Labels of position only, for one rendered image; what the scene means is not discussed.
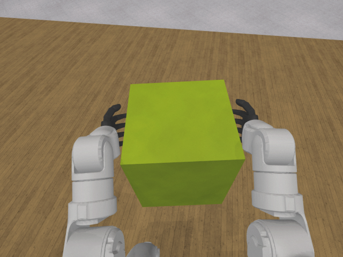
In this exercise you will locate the robot left upper arm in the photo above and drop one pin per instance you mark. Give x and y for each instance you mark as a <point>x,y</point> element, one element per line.
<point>97,241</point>

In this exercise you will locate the robot right forearm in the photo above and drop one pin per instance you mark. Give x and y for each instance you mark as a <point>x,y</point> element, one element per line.
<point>273,159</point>

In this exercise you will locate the carton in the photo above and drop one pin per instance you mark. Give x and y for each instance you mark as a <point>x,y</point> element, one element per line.
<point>181,144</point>

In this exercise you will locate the robot left forearm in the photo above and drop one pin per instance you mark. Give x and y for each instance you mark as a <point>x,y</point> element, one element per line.
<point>93,197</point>

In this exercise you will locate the left robot hand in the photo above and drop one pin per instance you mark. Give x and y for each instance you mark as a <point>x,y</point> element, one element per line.
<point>109,120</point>

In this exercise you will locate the robot left thigh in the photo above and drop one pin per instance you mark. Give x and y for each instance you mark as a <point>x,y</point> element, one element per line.
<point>144,250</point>

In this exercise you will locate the robot right upper arm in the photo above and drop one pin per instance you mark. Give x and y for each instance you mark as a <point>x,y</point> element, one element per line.
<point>278,238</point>

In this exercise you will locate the right robot hand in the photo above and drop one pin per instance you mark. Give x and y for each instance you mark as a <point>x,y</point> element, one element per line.
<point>247,116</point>

